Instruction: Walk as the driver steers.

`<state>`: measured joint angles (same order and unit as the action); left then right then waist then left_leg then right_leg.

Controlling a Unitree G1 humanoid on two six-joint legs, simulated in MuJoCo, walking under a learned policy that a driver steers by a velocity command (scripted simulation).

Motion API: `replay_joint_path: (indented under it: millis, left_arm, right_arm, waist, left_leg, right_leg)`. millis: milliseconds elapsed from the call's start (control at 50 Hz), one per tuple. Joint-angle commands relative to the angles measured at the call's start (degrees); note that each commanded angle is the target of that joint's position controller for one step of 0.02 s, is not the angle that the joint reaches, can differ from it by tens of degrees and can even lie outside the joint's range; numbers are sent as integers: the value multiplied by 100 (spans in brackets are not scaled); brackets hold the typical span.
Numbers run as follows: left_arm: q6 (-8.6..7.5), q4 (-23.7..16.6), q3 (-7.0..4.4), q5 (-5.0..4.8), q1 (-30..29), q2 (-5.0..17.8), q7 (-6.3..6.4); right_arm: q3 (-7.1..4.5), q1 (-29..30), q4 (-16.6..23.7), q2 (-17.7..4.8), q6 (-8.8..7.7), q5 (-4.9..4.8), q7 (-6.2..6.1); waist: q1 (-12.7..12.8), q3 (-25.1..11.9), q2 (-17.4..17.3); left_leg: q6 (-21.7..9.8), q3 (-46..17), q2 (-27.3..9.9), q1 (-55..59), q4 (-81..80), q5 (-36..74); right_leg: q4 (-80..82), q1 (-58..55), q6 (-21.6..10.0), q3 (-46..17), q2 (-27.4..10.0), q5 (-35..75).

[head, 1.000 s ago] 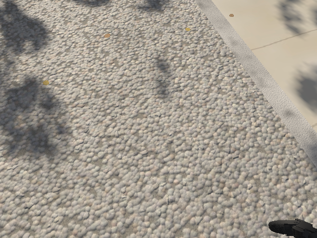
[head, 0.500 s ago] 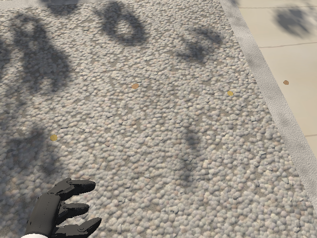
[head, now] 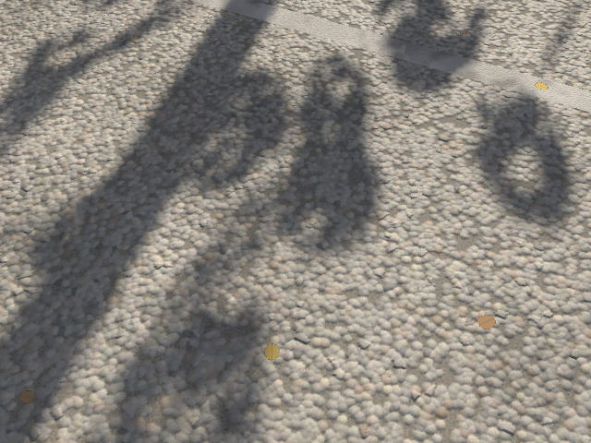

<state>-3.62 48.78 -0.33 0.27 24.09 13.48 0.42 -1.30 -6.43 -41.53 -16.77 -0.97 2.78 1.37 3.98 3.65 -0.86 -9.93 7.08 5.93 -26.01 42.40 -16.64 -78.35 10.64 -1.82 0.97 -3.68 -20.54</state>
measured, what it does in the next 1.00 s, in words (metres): walks ahead, turning right: right foot, then left foot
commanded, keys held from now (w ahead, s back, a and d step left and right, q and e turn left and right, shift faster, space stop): w+e+shift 0.06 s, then e+shift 0.76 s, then shift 0.06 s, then q+shift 0.12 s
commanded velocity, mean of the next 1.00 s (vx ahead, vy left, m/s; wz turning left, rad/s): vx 0.29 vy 0.00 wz -0.68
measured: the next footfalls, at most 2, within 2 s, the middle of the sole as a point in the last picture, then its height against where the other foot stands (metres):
right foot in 0.32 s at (388, 434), level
left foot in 0.86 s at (349, 350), level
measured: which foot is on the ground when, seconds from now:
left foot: down 0.00-0.32, up 0.34-0.84, down 0.86-1.00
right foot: up 0.00-0.30, down 0.32-0.86, up 0.88-1.00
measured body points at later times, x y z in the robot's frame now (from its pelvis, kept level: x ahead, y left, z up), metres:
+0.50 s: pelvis +0.36 -0.07 +0.02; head +0.40 -0.08 +0.47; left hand +0.55 +0.17 -0.08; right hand +0.50 -0.37 -0.05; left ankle +0.41 +0.11 -0.61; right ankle +0.45 -0.12 -0.70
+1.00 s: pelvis +0.53 -0.04 +0.03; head +0.56 -0.05 +0.48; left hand +0.85 +0.04 -0.05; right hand +0.46 -0.36 -0.05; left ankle +0.66 -0.01 -0.70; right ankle +0.41 -0.12 -0.63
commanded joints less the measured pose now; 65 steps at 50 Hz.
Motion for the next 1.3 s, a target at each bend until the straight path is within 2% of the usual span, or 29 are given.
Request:
replay_joint_path:
  millis: [20,80,120,160,180,200,280,300,320,340,360,380,420,480,540,620,820,840,880,900,920,960,1020,1060,1200,1220,1240,1260,1300]
  left_arm:
    - [-62,-582,-175,-1,-335,919,-58]
    - [254,-288,-165,86,-76,601,-235]
    - [256,-448,-172,62,-615,484,-256]
    - [163,-570,-110,40,-927,267,-314]
    - [114,-600,-78,13,-1140,195,-366]
    - [-79,-706,-157,-321,-1356,325,-305]
    - [-12,-717,-479,-187,-229,945,-439]
    - [109,-488,-676,-175,843,1343,-394]
    - [223,-303,-701,-181,1417,1382,-269]
    - [178,-420,-595,75,936,1398,-183]
    - [-19,-1013,-552,430,95,1694,-192]
    - [14,-1561,-669,246,-586,1716,-245]
    - [45,-1722,-558,-154,-1221,1288,-235]
    - [127,-1787,-584,-94,-1384,1240,-98]
    - [286,-1690,-658,-144,-1023,1378,138]
    - [581,-1851,-698,-243,-1146,1403,344]
    - [679,-2208,-726,-172,-1489,1292,253]
    - [683,-2206,-676,-193,-1519,1182,228]
    - [664,-2166,-527,-140,-835,809,159]
    - [592,-2166,-650,-102,-798,1358,119]
    - [589,-1981,-705,-87,-921,1617,123]
    - [686,-1735,-595,-25,-1073,1294,189]
    - [636,-1775,-364,78,-1217,672,131]
    - [555,-1816,-384,-8,-1571,703,154]
    - [296,-1369,-518,-148,-1150,822,93]
    - [286,-1262,-574,-127,-994,958,92]
    - [304,-1260,-643,-1,-913,1269,109]
    - [314,-1305,-690,253,-1203,1514,62]
    - [256,-1554,-519,282,-1968,884,141]
  right_arm:
    - [-341,-1056,-115,-846,-254,2,-173]
    - [-196,-953,-330,-407,-551,-133,-134]
    - [-161,-967,-439,-308,-680,-170,-74]
    - [-124,-629,-393,-239,-717,-224,-79]
    - [-119,-682,-397,-260,-731,-269,-109]
    - [-170,-538,-177,-457,-673,-282,-313]
    - [-339,-514,-22,-1122,-325,-340,-629]
    - [-332,-168,116,-1060,-288,-332,-589]
    - [-246,201,160,-680,-322,-424,-417]
    - [-34,-172,403,202,-398,-180,-157]
    - [36,-1748,454,123,-487,-286,-61]
    - [-89,-1460,471,-704,-501,-279,-37]
    - [-210,-635,620,-874,-339,-236,-184]
    - [-242,-414,681,-732,-120,-159,-302]
    - [-175,-16,785,-376,-100,-144,-379]
    - [-227,469,823,-417,-63,-280,-408]
    - [-467,632,639,-716,-410,-315,-206]
    - [-490,391,530,-703,-416,-330,-189]
    - [-521,368,696,-1083,-249,-114,-234]
    - [-548,-69,587,-1010,-214,-51,-225]
    - [-471,87,677,-750,-188,-136,-232]
    - [-324,171,702,-512,-76,-261,-247]
    - [-283,375,679,-563,82,-334,-201]
    - [-480,4,692,-997,208,-361,-228]
    - [-614,-175,747,-981,301,-555,-343]
    - [-602,-238,751,-883,312,-576,-375]
    - [-545,-303,810,-640,315,-546,-382]
    - [-566,-259,979,-631,243,-572,-344]
    - [-777,-659,698,-1156,236,-460,-299]
  waist:
    - [-527,-238,475]
    - [-80,259,260]
    - [-87,532,111]
    - [-16,420,-94]
    - [-155,322,-100]
    - [-379,-24,-102]
    - [251,-1013,-722]
    - [830,-1339,-613]
    - [1178,-1075,405]
    - [345,-610,2287]
    - [-502,-2277,1907]
    - [-308,-2368,642]
    - [-665,-1022,-763]
    - [-719,-605,-277]
    - [-502,-1106,3]
    - [-329,-1285,519]
    - [-263,-964,1045]
    - [-380,-999,795]
    - [-14,-1263,-1100]
    - [-139,-1445,-1459]
    - [-223,-1203,-974]
    - [-304,-903,-376]
    - [-176,-535,-675]
    - [-482,-556,-1005]
    - [-247,-974,-1071]
    - [-224,-1079,-955]
    - [-261,-1149,-103]
    - [-361,-805,1605]
    - [-627,-612,855]
  left_leg:
    - [-558,-3028,-2192,2238,-2961,-295]
    - [-175,-1622,-1833,1168,-3463,994]
    - [112,-478,-1494,1073,-3388,3971]
    - [398,444,-1037,968,-3210,4725]
    - [457,625,-958,1123,-3108,4679]
    - [692,482,-965,1484,-2786,4902]
    - [1084,468,-1334,2242,-858,6452]
    - [1095,350,-1319,1645,447,6030]
    - [1274,360,-669,828,2656,2304]
    - [1385,-157,332,-850,4889,-2358]
    - [1402,-1608,372,-1372,5810,-2133]
    - [1158,-1854,90,-1111,5290,-1612]
    - [1100,-1712,-337,-1307,4126,-936]
    - [1334,-1701,-497,-728,2771,-660]
    - [1576,-1623,-299,-821,1856,-181]
    - [1624,-1807,-186,-1051,990,502]
    - [1338,-1919,-90,407,-1599,757]
    - [1214,-1834,-306,1050,-2267,1545]
    - [-105,-3628,-2305,2590,-2077,3887]
    - [-759,-4627,-2898,2376,-2206,3547]
    - [-697,-4281,-2592,2072,-2122,3019]
    - [-158,-3402,-1846,1620,-2135,1930]
    - [222,-2776,-950,988,-2447,1208]
    - [89,-3103,-957,1373,-2433,1279]
    - [210,-4048,-1030,1549,-2418,465]
    - [453,-3838,-808,1006,-2237,53]
    - [768,-3215,-388,42,-1369,-838]
    - [1020,-1928,324,-955,-64,-1577]
    - [1318,-1726,-216,-961,1795,-1295]
  right_leg:
    - [-371,2914,-142,-566,-323,431]
    - [525,2350,-2,-652,-532,641]
    - [1283,2412,20,-292,-392,1151]
    - [2545,1975,-43,233,-163,2245]
    - [3290,1775,-74,504,4,2855]
    - [3601,1647,9,524,239,3249]
    - [4214,123,-93,798,923,3193]
    - [4075,-1105,-307,485,879,3123]
    - [4779,-1746,-626,-36,478,3807]
    - [4314,-2013,-1032,-1361,99,6882]
    - [5066,-2664,-2315,-4151,-1347,6092]
    - [5792,-2129,-2359,-4553,-1333,3854]
    - [6382,-426,-1869,-4148,-822,1018]
    - [6250,712,-1424,-3101,-69,2275]
    - [5733,328,-1167,-2654,183,3964]
    - [5583,-113,-597,-2871,374,2604]
    - [4861,-186,-556,-3944,521,2421]
    - [4466,65,-403,-3695,744,1489]
    - [2601,1667,127,-2095,1772,-2168]
    - [1424,1977,439,-1766,1467,-2041]
    - [888,2005,602,-1658,1232,-1568]
    - [545,1904,711,-1430,1172,-1036]
    - [2140,1299,801,-427,827,-736]
    - [2993,1230,803,-340,881,-830]
    - [5703,0,273,-730,904,445]
    - [6023,-757,137,-803,567,902]
    - [6066,-1431,-302,-1578,-388,891]
    - [6257,-1036,-1058,-2743,-1522,2004]
    - [6035,-535,-1068,-1983,-1541,2993]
